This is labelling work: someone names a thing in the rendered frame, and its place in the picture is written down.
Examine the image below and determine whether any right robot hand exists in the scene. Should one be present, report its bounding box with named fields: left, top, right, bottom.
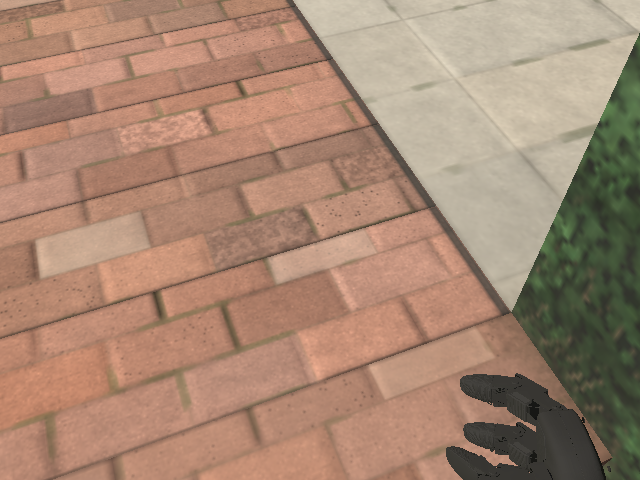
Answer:
left=446, top=373, right=611, bottom=480

